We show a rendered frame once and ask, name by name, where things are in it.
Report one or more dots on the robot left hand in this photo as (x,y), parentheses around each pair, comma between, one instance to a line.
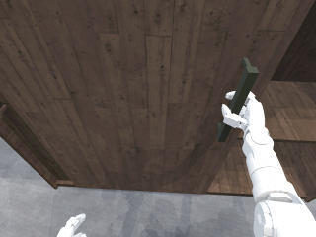
(71,226)

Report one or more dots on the wardrobe door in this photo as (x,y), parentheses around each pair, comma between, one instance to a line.
(20,128)
(127,94)

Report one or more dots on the right robot forearm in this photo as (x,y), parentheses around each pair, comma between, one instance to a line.
(267,176)

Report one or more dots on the robot right upper arm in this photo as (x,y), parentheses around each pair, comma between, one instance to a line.
(282,219)

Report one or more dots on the robot right hand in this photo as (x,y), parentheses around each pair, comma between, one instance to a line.
(252,114)

